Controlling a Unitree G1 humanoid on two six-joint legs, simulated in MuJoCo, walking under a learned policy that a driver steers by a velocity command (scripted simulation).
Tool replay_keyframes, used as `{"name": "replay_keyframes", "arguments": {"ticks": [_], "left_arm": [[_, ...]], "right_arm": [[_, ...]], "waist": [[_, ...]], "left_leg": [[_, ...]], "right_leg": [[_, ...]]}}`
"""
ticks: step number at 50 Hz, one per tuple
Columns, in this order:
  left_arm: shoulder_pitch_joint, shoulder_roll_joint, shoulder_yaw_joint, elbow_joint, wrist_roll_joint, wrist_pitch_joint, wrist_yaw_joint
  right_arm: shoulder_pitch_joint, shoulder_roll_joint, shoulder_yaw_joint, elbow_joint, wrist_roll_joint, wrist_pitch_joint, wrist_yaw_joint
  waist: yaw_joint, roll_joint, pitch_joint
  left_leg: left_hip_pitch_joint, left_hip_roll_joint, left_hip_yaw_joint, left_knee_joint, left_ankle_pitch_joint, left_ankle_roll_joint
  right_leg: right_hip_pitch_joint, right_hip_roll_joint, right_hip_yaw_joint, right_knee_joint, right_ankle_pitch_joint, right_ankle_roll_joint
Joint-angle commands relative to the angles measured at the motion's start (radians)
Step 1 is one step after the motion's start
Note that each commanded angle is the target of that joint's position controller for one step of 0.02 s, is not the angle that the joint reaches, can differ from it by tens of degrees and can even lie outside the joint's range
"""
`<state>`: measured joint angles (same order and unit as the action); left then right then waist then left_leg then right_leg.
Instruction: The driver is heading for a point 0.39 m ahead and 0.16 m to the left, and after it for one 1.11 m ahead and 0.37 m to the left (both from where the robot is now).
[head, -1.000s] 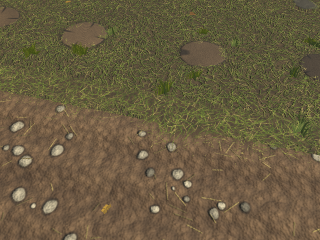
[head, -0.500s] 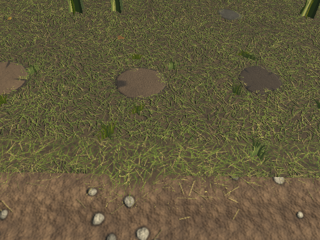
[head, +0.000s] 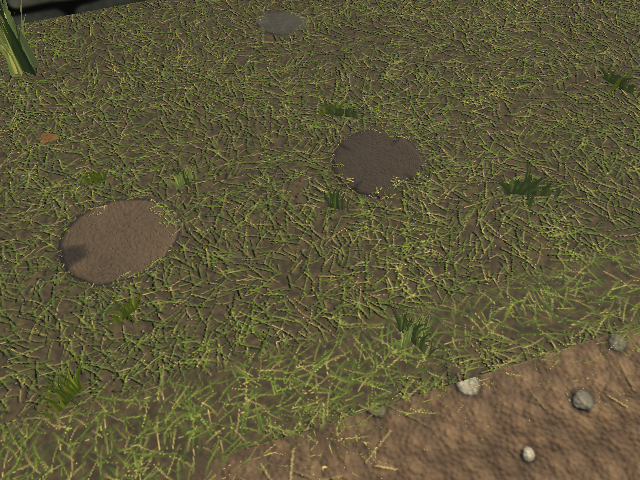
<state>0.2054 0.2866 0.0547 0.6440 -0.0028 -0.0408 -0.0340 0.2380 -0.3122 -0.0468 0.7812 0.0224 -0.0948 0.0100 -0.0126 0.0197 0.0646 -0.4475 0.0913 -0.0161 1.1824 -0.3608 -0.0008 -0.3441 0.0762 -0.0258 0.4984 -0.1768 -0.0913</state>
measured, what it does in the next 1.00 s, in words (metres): walks ahead, turning left: left foot, then right foot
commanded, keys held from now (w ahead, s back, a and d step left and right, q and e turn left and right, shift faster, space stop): w+q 1.00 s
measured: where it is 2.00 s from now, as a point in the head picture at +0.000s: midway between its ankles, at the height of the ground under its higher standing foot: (174, 266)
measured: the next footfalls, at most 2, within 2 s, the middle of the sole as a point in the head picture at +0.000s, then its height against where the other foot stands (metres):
left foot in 0.40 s outside the picture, level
right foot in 0.86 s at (321, 357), level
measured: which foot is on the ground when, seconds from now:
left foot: up 0.00-0.38, down 0.40-0.88, up 0.90-1.00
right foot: down 0.00-0.42, up 0.44-0.84, down 0.86-1.00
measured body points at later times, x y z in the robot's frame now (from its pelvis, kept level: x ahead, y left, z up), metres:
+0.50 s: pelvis +0.29 +0.07 -0.01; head +0.33 +0.08 +0.44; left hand +0.31 +0.36 -0.13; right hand +0.52 -0.15 -0.11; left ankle +0.35 +0.15 -0.73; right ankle +0.14 -0.08 -0.63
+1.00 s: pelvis +0.58 +0.09 +0.00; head +0.60 +0.10 +0.45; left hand +0.58 +0.40 -0.08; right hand +0.81 -0.11 -0.11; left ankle +0.44 +0.17 -0.64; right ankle +0.68 +0.02 -0.73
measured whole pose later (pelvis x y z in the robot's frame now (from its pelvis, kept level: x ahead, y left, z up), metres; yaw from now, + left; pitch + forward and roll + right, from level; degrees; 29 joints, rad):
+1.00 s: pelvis +0.58 +0.09 +0.00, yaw +31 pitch +1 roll -1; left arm 0.19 0.27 0.05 0.69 0.01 -0.10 -0.01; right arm 0.32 -0.31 -0.06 0.70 0.02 -0.02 -0.01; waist -0.01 0.04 0.01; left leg -0.43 -0.02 -0.09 1.19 -0.39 0.01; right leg -0.33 0.02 -0.02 0.50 -0.20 -0.02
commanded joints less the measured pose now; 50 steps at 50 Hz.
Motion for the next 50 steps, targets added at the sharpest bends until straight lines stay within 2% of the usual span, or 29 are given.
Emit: {"name": "replay_keyframes", "arguments": {"ticks": [1, 4, 9, 12, 15, 18, 19, 20, 21, 22, 23, 24, 25, 26, 27, 30, 32, 35, 37, 40, 42, 43, 44, 45, 46, 47, 48, 49, 50], "left_arm": [[0.019, 0.105, 0.028, -0.04, 0.012, -0.038, 0.006], [0.041, 0.124, 0.034, 0.004, 0.016, -0.058, 0.013], [0.06, 0.13, 0.031, 0.045, 0.018, -0.062, 0.027], [0.104, 0.14, 0.035, 0.084, 0.011, -0.054, 0.032], [0.134, 0.15, 0.042, 0.112, 0.002, -0.029, 0.039], [0.109, 0.187, 0.052, 0.107, -0.002, -0.003, 0.058], [0.1, 0.198, 0.053, 0.103, -0.001, 0.006, 0.066], [0.082, 0.197, 0.05, 0.097, -0.003, 0.011, 0.074], [0.102, 0.162, 0.033, 0.076, 0.014, 0.0, 0.079], [0.192, 0.035, -0.008, 0.042, 0.028, -0.03, 0.054], [0.116, 0.13, 0.008, 0.038, 0.0, -0.072, 0.031], [0.018, 0.154, 0.012, 0.0, -0.037, -0.093, 0.02], [-0.017, 0.134, 0.006, -0.014, -0.027, -0.103, 0.022], [-0.029, 0.142, 0.014, -0.011, 0.002, -0.1, 0.029], [-0.01, 0.141, 0.017, -0.011, 0.011, -0.09, 0.029], [0.024, 0.109, 0.01, -0.007, 0.019, -0.06, 0.034], [-0.041, 0.079, -0.004, -0.025, 0.022, -0.053, 0.037], [-0.152, 0.062, -0.013, -0.043, 0.014, -0.06, 0.031], [-0.197, 0.078, -0.007, -0.056, 0.001, -0.067, 0.025], [-0.19, 0.12, 0.014, -0.059, -0.007, -0.078, 0.017], [-0.091, 0.142, 0.033, -0.034, -0.007, -0.087, 0.02], [0.009, 0.174, 0.047, -0.021, 0.007, -0.092, 0.027], [0.152, 0.228, 0.061, -0.01, 0.014, -0.089, 0.035], [0.202, 0.294, 0.077, 0.031, 0.019, -0.074, 0.024], [0.148, 0.189, 0.056, 0.002, 0.004, -0.073, 0.021], [0.113, 0.141, 0.042, -0.002, 0.003, -0.067, 0.027], [0.072, 0.124, 0.033, -0.004, 0.013, -0.063, 0.027], [0.046, 0.102, 0.027, 0.006, 0.015, -0.061, 0.029], [0.035, 0.092, 0.023, 0.013, 0.019, -0.063, 0.033]], "right_arm": [[0.06, -0.1, -0.026, -0.033, -0.003, 0.011, -0.001], [0.005, -0.071, -0.02, -0.043, -0.006, 0.034, -0.008], [-0.111, -0.042, -0.012, -0.067, 0.001, 0.02, 0.011], [-0.185, -0.024, -0.003, -0.099, 0.002, 0.017, 0.029], [-0.235, -0.02, 0.001, -0.139, -0.002, 0.014, 0.053], [-0.181, -0.055, -0.016, -0.159, -0.006, 0.02, 0.065], [-0.096, -0.088, -0.034, -0.147, -0.007, 0.025, 0.062], [0.051, -0.138, -0.061, -0.118, -0.005, 0.027, 0.051], [0.202, -0.224, -0.088, -0.097, -0.004, 0.037, 0.031], [0.17, -0.268, -0.096, -0.118, 0.008, 0.034, 0.026], [0.191, -0.186, -0.072, -0.121, 0.004, 0.032, 0.025], [0.163, -0.148, -0.062, -0.125, -0.006, 0.03, 0.02], [0.103, -0.14, -0.059, -0.131, -0.007, 0.027, 0.02], [0.048, -0.109, -0.051, -0.142, -0.007, 0.025, 0.017], [0.018, -0.101, -0.044, -0.159, -0.017, 0.026, 0.013], [-0.005, -0.119, -0.05, -0.162, -0.013, 0.027, 0.0], [0.003, -0.147, -0.059, -0.155, -0.009, 0.031, -0.012], [0.045, -0.156, -0.063, -0.138, -0.001, 0.045, -0.022], [0.084, -0.158, -0.064, -0.122, 0.003, 0.053, -0.024], [0.097, -0.147, -0.063, -0.116, 0.005, 0.059, -0.026], [0.074, -0.124, -0.058, -0.125, 0.0, 0.061, -0.025], [0.076, -0.078, -0.042, -0.133, -0.006, 0.057, -0.021], [0.115, -0.007, -0.018, -0.148, -0.028, 0.054, -0.02], [0.22, -0.006, -0.011, -0.188, 0.015, 0.044, -0.018], [0.193, -0.113, -0.033, -0.151, 0.023, 0.046, -0.023], [0.089, -0.148, -0.045, -0.164, 0.013, 0.052, -0.021], [0.048, -0.132, -0.045, -0.169, 0.002, 0.058, -0.021], [0.022, -0.12, -0.049, -0.18, -0.005, 0.058, -0.019], [0.028, -0.102, -0.048, -0.182, 0.001, 0.062, -0.012]], "waist": [[-0.002, -0.079, -0.13], [0.006, -0.061, -0.064], [0.057, -0.063, -0.014], [0.092, -0.049, 0.021], [0.103, -0.045, 0.029], [0.047, -0.101, -0.049], [-0.003, -0.118, -0.108], [-0.088, -0.098, -0.186], [-0.143, 0.022, -0.299], [-0.042, 0.268, -0.408], [-0.112, 0.129, -0.461], [-0.119, 0.077, -0.324], [-0.07, -0.034, -0.202], [-0.036, -0.051, -0.153], [-0.005, -0.022, -0.122], [0.031, 0.008, -0.09], [0.014, 0.019, -0.07], [-0.04, 0.051, -0.073], [-0.059, 0.063, -0.08], [-0.039, 0.089, -0.086], [0.023, 0.106, -0.105], [0.073, 0.078, -0.181], [0.107, -0.086, -0.32], [0.045, -0.432, -0.369], [0.073, -0.248, -0.26], [0.093, -0.161, -0.158], [0.077, -0.091, -0.11], [0.062, -0.095, -0.072], [0.045, -0.123, -0.059]], "left_leg": [[-0.148, 0.073, -0.043, -0.032, 0.096, -0.012], [-0.217, 0.071, -0.054, -0.137, 0.228, -0.036], [-0.206, 0.014, -0.041, -0.433, 0.511, -0.021], [-0.239, -0.002, -0.022, -0.538, 0.525, 0.001], [-0.302, -0.022, 0.01, -0.59, 0.414, 0.033], [-0.177, -0.102, 0.099, -0.589, 0.241, 0.085], [-0.06, -0.139, 0.12, -0.583, 0.202, 0.109], [0.166, -0.167, 0.108, -0.644, 0.259, 0.147], [0.486, -0.011, -0.14, -0.656, 0.309, 0.219], [0.831, 0.234, -0.717, -0.759, 0.178, 0.441], [0.876, 0.231, -0.775, -0.843, 0.082, 0.416], [0.774, 0.197, -0.619, -0.857, 0.102, 0.364], [0.606, 0.156, -0.514, -0.874, 0.204, 0.334], [0.494, 0.123, -0.441, -0.886, 0.312, 0.317], [0.399, 0.098, -0.404, -0.91, 0.39, 0.319], [0.246, 0.065, -0.322, -0.95, 0.494, 0.324], [0.168, 0.021, -0.255, -0.955, 0.479, 0.296], [0.127, -0.03, -0.22, -0.928, 0.37, 0.236], [0.16, -0.014, -0.267, -0.898, 0.304, 0.219], [0.248, 0.027, -0.371, -0.813, 0.225, 0.191], [0.245, 0.01, -0.391, -0.723, 0.23, 0.158], [0.198, -0.039, -0.346, -0.571, 0.225, 0.123], [0.071, -0.125, -0.232, -0.271, -0.037, 0.079], [-0.272, -0.186, -0.141, 0.013, -0.261, 0.039], [-0.353, -0.113, -0.175, 0.119, -0.182, 0.022], [-0.365, -0.084, -0.145, 0.137, -0.09, 0.016], [-0.325, -0.052, -0.127, 0.112, -0.023, 0.01], [-0.308, -0.026, -0.128, 0.063, 0.02, 0.007], [-0.265, -0.004, -0.119, 0.036, 0.046, 0.007]], "right_leg": [[0.202, -0.289, 0.281, -0.286, 0.242, -0.18], [0.173, -0.276, 0.164, -0.342, 0.296, -0.162], [0.214, -0.243, 0.005, -0.382, 0.264, -0.088], [0.315, -0.281, -0.027, -0.379, 0.29, -0.078], [0.459, -0.323, -0.047, -0.309, 0.424, -0.072], [0.518, -0.329, -0.086, -0.129, 0.89, -0.038], [0.505, -0.32, -0.102, 0.0, 1.022, -0.023], [0.41, -0.287, -0.13, 0.205, 0.999, 0.009], [0.165, -0.235, -0.137, 0.517, 0.65, 0.047], [-0.285, 0.017, -0.036, 0.9, -0.331, 0.125], [-0.399, -0.03, 0.165, 0.959, -0.363, 0.098], [-0.445, -0.079, 0.158, 0.916, -0.295, 0.079], [-0.435, -0.12, 0.141, 0.804, -0.234, 0.075], [-0.385, -0.152, 0.132, 0.706, -0.202, 0.084], [-0.323, -0.162, 0.129, 0.677, -0.185, 0.095], [-0.264, -0.169, 0.094, 0.53, -0.156, 0.149], [-0.229, -0.152, 0.07, 0.381, -0.033, 0.175], [-0.132, -0.098, 0.059, 0.153, 0.206, 0.184], [-0.104, -0.077, 0.075, 0.08, 0.242, 0.179], [-0.073, -0.078, 0.113, 0.012, 0.168, 0.144], [0.058, -0.081, 0.097, -0.036, 0.123, 0.099], [0.23, -0.149, 0.146, -0.038, 0.093, 0.054], [0.475, -0.337, 0.345, -0.044, 0.025, -0.003], [0.656, -0.52, 0.854, -0.18, -0.312, -0.16], [0.576, -0.489, 0.835, -0.229, -0.489, -0.135], [0.476, -0.444, 0.645, -0.221, -0.408, -0.092], [0.373, -0.398, 0.513, -0.229, -0.245, -0.073], [0.311, -0.362, 0.419, -0.244, -0.13, -0.071], [0.263, -0.334, 0.339, -0.266, -0.06, -0.061]]}}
